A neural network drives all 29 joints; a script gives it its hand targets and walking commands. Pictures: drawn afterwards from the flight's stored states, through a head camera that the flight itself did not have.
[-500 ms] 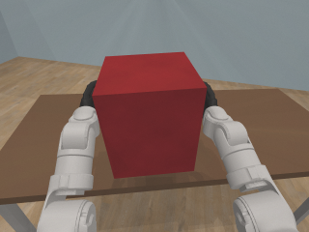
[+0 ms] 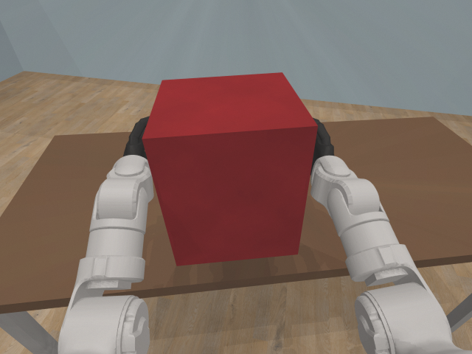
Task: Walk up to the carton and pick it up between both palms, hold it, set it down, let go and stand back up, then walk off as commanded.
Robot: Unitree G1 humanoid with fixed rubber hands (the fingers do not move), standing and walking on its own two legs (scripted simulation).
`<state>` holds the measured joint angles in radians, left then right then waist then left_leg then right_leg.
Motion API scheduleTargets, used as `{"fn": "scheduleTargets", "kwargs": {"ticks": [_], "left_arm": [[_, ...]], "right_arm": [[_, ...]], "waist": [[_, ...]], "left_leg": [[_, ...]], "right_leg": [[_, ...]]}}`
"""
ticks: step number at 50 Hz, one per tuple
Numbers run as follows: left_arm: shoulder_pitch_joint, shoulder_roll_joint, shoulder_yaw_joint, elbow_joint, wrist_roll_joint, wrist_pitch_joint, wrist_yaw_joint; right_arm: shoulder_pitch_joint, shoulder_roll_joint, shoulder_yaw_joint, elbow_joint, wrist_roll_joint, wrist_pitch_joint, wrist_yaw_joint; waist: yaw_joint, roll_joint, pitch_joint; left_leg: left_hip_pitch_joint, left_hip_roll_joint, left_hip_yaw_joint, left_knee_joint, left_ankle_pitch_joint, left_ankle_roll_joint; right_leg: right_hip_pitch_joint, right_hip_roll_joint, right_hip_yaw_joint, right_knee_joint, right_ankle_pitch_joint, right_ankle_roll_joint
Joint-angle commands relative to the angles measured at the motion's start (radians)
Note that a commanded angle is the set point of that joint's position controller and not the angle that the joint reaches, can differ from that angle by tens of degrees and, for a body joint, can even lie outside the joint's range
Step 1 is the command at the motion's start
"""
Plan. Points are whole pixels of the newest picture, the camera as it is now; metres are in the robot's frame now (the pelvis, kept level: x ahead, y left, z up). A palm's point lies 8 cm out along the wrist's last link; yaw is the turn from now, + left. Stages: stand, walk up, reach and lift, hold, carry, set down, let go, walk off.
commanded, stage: hold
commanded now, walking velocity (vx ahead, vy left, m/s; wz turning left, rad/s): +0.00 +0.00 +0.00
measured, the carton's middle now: (230, 167) +0.40 +0.00 +0.17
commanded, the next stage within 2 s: none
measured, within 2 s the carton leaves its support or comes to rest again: neither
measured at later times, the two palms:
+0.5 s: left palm (116, 172) +0.35 +0.17 +0.21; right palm (320, 165) +0.34 -0.13 +0.21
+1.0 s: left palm (134, 156) +0.39 +0.16 +0.20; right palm (319, 161) +0.38 -0.14 +0.19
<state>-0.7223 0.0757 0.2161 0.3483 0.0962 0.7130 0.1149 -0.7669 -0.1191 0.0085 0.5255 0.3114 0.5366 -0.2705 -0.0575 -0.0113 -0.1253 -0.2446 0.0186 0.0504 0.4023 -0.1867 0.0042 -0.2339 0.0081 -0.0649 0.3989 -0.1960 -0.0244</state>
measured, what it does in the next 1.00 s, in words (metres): stands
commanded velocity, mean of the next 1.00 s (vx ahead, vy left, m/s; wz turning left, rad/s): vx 0.00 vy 0.00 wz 0.00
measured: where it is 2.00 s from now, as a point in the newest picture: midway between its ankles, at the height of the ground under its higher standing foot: outside the picture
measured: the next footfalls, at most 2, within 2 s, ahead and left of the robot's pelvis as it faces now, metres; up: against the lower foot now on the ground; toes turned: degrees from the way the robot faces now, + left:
none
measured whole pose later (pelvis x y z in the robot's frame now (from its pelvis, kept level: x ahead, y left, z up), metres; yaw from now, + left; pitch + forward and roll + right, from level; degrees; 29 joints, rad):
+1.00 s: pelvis -0.01 +0.00 +0.00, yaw +0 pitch +1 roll +0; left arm -0.80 0.07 0.22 0.40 0.14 0.72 0.10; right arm -0.78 -0.12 -0.03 0.58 0.31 0.48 -0.25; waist -0.06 -0.04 -0.11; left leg -0.23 0.01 0.05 0.39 -0.17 0.00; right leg -0.22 0.01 -0.06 0.40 -0.19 -0.02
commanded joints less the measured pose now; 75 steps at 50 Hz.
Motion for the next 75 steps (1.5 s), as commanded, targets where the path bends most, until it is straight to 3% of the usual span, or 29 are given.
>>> {"fn": "scheduleTargets", "kwargs": {"ticks": [1, 2, 4, 5, 8, 9, 14, 16, 19, 23, 24, 26, 29, 33, 36, 37, 38, 43, 46, 48, 51, 52, 54, 56, 59, 63, 69, 74, 75], "left_arm": [[-0.688, -0.806, -0.603, -0.437, -0.176, -0.063, -0.119], [-0.663, -0.783, -0.578, -0.405, -0.165, -0.053, -0.124], [-0.651, -0.757, -0.583, -0.476, -0.175, -0.048, -0.133], [-0.651, -0.744, -0.573, -0.453, -0.167, -0.047, -0.137], [-0.612, -0.722, -0.579, -0.468, -0.172, -0.037, -0.143], [-0.645, -0.720, -0.586, -0.518, -0.172, -0.045, -0.144], [-0.613, -0.687, -0.510, -0.428, -0.128, -0.023, -0.163], [-0.626, -0.704, -0.518, -0.467, -0.133, -0.027, -0.165], [-0.631, -0.699, -0.467, -0.334, -0.102, -0.015, -0.172], [-0.760, -0.708, -0.434, -0.274, -0.085, -0.025, -0.169], [-0.766, -0.716, -0.425, -0.256, -0.078, -0.027, -0.166], [-0.803, -0.722, -0.401, -0.159, -0.060, -0.025, -0.167], [-0.850, -0.753, -0.385, -0.101, -0.047, -0.033, -0.169], [-0.888, -0.808, -0.413, -0.084, -0.052, -0.057, -0.151], [-0.875, -0.848, -0.440, -0.064, -0.073, -0.067, -0.127], [-0.871, -0.841, -0.430, -0.027, -0.063, -0.065, -0.125], [-0.821, -0.847, -0.425, -0.030, -0.055, -0.063, -0.124], [-0.750, -0.850, -0.451, -0.073, -0.066, -0.048, -0.126], [-0.724, -0.844, -0.480, -0.163, -0.081, -0.052, -0.128], [-0.704, -0.857, -0.527, -0.231, -0.104, -0.046, -0.130], [-0.718, -0.843, -0.559, -0.334, -0.142, -0.058, -0.125], [-0.673, -0.843, -0.574, -0.373, -0.154, -0.057, -0.124], [-0.686, -0.812, -0.584, -0.402, -0.164, -0.063, -0.125], [-0.644, -0.821, -0.652, -0.500, -0.205, -0.064, -0.123], [-0.616, -0.772, -0.670, -0.598, -0.211, -0.057, -0.124], [-0.568, -0.702, -0.571, -0.499, -0.139, -0.019, -0.153], [-0.495, -0.660, -0.500, -0.448, -0.085, 0.015, -0.197], [-0.620, -0.673, -0.454, -0.358, -0.075, 0.001, -0.210], [-0.664, -0.672, -0.445, -0.326, -0.068, -0.005, -0.205]], "right_arm": [[-0.943, 0.829, 0.563, -0.704, 0.232, -0.076, 0.050], [-0.930, 0.817, 0.561, -0.685, 0.225, -0.063, 0.047], [-0.880, 0.819, 0.563, -0.707, 0.220, -0.051, 0.034], [-0.886, 0.819, 0.550, -0.709, 0.206, -0.051, 0.030], [-0.885, 0.810, 0.571, -0.764, 0.210, -0.044, 0.021], [-0.870, 0.822, 0.572, -0.748, 0.209, -0.042, 0.024], [-0.858, 0.790, 0.529, -0.678, 0.183, -0.025, 0.033], [-0.846, 0.803, 0.517, -0.662, 0.177, -0.035, 0.041], [-0.894, 0.771, 0.453, -0.587, 0.152, -0.031, 0.054], [-0.890, 0.754, 0.344, -0.380, 0.099, -0.033, 0.095], [-0.915, 0.765, 0.331, -0.370, 0.095, -0.043, 0.107], [-0.938, 0.732, 0.262, -0.285, 0.056, -0.058, 0.129], [-0.965, 0.693, 0.200, -0.184, 0.035, -0.081, 0.164], [-1.042, 0.682, 0.187, -0.182, 0.052, -0.129, 0.186], [-1.125, 0.707, 0.225, -0.270, 0.075, -0.155, 0.187], [-1.099, 0.692, 0.210, -0.220, 0.061, -0.146, 0.183], [-1.082, 0.701, 0.227, -0.242, 0.062, -0.151, 0.183], [-1.019, 0.692, 0.291, -0.292, 0.085, -0.143, 0.154], [-0.983, 0.716, 0.363, -0.367, 0.120, -0.129, 0.127], [-1.006, 0.731, 0.431, -0.498, 0.155, -0.129, 0.110], [-1.000, 0.776, 0.492, -0.592, 0.192, -0.114, 0.085], [-1.006, 0.794, 0.543, -0.671, 0.219, -0.117, 0.076], [-0.994, 0.806, 0.570, -0.708, 0.215, -0.102, 0.053], [-0.966, 0.820, 0.613, -0.831, 0.238, -0.100, 0.033], [-0.890, 0.815, 0.652, -0.878, 0.238, -0.075, 0.011], [-0.847, 0.763, 0.576, -0.774, 0.183, -0.047, 0.012], [-0.790, 0.720, 0.529, -0.687, 0.167, -0.032, 0.021], [-0.850, 0.741, 0.434, -0.557, 0.125, -0.039, 0.059], [-0.844, 0.742, 0.390, -0.470, 0.110, -0.034, 0.071]], "waist": [[-0.004, 0.040, -0.645], [0.007, 0.006, -0.621], [-0.004, -0.022, -0.640], [-0.007, -0.033, -0.592], [-0.001, -0.051, -0.599], [-0.004, -0.043, -0.621], [0.008, -0.058, -0.551], [0.001, -0.033, -0.572], [0.007, -0.034, -0.463], [-0.001, 0.031, -0.328], [0.014, 0.043, -0.321], [0.001, 0.082, -0.258], [-0.006, 0.114, -0.239], [-0.017, 0.185, -0.342], [0.001, 0.169, -0.399], [-0.013, 0.173, -0.359], [-0.008, 0.139, -0.368], [-0.015, 0.120, -0.406], [-0.016, 0.105, -0.481], [-0.015, 0.106, -0.574], [-0.005, 0.072, -0.614], [0.014, 0.045, -0.663], [0.004, 0.006, -0.661], [-0.006, -0.014, -0.736], [-0.002, -0.048, -0.735], [0.002, -0.082, -0.577], [-0.004, -0.076, -0.461], [0.000, -0.035, -0.374], [-0.006, 0.006, -0.316]], "left_leg": [[0.259, -0.068, -0.145, 0.068, 0.477, -0.046], [0.240, -0.071, -0.145, 0.054, 0.417, -0.035], [0.243, -0.080, -0.136, 0.060, 0.440, -0.030], [0.212, -0.087, -0.136, 0.044, 0.374, -0.027], [0.211, -0.091, -0.132, 0.045, 0.377, -0.020], [0.222, -0.090, -0.130, 0.040, 0.371, -0.018], [0.196, -0.089, -0.122, 0.002, 0.273, -0.005], [0.221, -0.081, -0.113, 0.002, 0.317, -0.007], [0.192, -0.070, -0.114, -0.028, 0.206, 0.004], [0.170, -0.050, -0.107, -0.079, 0.052, 0.008], [0.170, -0.044, -0.106, -0.085, 0.033, 0.012], [0.141, -0.040, -0.106, -0.109, -0.095, 0.010], [0.099, -0.032, -0.113, -0.144, -0.193, 0.009], [0.116, -0.015, -0.130, -0.146, -0.180, -0.001], [0.164, -0.019, -0.130, -0.099, -0.036, -0.018], [0.170, -0.020, -0.131, -0.103, -0.058, -0.020], [0.175, -0.019, -0.131, -0.100, -0.022, -0.016], [0.244, -0.028, -0.122, -0.053, 0.156, -0.033], [0.281, -0.040, -0.118, -0.016, 0.299, -0.040], [0.309, -0.042, -0.129, 0.021, 0.403, -0.048], [0.289, -0.057, -0.130, 0.048, 0.449, -0.044], [0.303, -0.061, -0.130, 0.062, 0.515, -0.038], [0.270, -0.073, -0.136, 0.069, 0.474, -0.030], [0.288, -0.076, -0.146, 0.090, 0.568, -0.040], [0.262, -0.089, -0.147, 0.085, 0.554, -0.035], [0.223, -0.094, -0.136, 0.023, 0.356, -0.014], [0.229, -0.087, -0.115, -0.007, 0.335, -0.007], [0.183, -0.071, -0.108, -0.057, 0.175, 0.015], [0.180, -0.067, -0.102, -0.072, 0.121, 0.013]], "right_leg": [[0.295, 0.065, 0.072, -0.037, 0.645, 0.082], [0.302, 0.061, 0.080, -0.042, 0.612, 0.093], [0.352, 0.054, 0.089, -0.034, 0.709, 0.102], [0.336, 0.051, 0.090, -0.036, 0.665, 0.107], [0.358, 0.044, 0.096, -0.030, 0.708, 0.114], [0.363, 0.041, 0.094, -0.026, 0.707, 0.118], [0.344, 0.030, 0.101, -0.053, 0.586, 0.119], [0.358, 0.028, 0.092, -0.049, 0.603, 0.115], [0.273, 0.031, 0.089, -0.086, 0.391, 0.099], [0.132, 0.027, 0.073, -0.125, 0.101, 0.073], [0.112, 0.028, 0.074, -0.132, 0.037, 0.066], [0.046, 0.019, 0.073, -0.151, -0.116, 0.053], [0.033, 0.023, 0.072, -0.152, -0.203, 0.037], [0.077, 0.044, 0.043, -0.127, -0.128, 0.031], [0.059, 0.041, 0.047, -0.141, -0.061, 0.026], [0.042, 0.041, 0.046, -0.155, -0.095, 0.023], [0.067, 0.043, 0.049, -0.154, -0.050, 0.026], [0.105, 0.056, 0.043, -0.155, 0.076, 0.027], [0.171, 0.060, 0.043, -0.131, 0.236, 0.041], [0.219, 0.070, 0.045, -0.102, 0.347, 0.044], [0.270, 0.071, 0.058, -0.076, 0.474, 0.062], [0.319, 0.069, 0.066, -0.056, 0.602, 0.073], [0.344, 0.060, 0.080, -0.044, 0.664, 0.089], [0.397, 0.065, 0.087, -0.017, 0.836, 0.104], [0.437, 0.053, 0.099, 0.001, 0.939, 0.124], [0.385, 0.033, 0.100, -0.036, 0.760, 0.140], [0.402, 0.025, 0.103, -0.057, 0.700, 0.131], [0.279, 0.021, 0.092, -0.094, 0.397, 0.107], [0.222, 0.017, 0.087, -0.110, 0.281, 0.094]]}}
